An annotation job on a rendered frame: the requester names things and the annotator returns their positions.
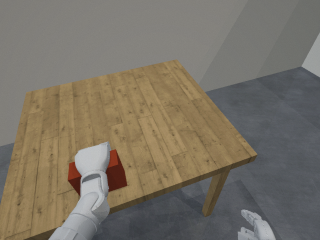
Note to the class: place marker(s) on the left robot hand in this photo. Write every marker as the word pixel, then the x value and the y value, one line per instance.
pixel 95 158

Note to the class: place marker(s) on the robot left forearm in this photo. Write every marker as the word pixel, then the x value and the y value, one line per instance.
pixel 91 209

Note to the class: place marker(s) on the sponge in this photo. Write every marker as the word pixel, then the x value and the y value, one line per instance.
pixel 115 172

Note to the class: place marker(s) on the right robot hand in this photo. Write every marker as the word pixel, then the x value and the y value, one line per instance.
pixel 262 230

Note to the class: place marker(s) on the table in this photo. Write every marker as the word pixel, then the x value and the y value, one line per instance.
pixel 167 132

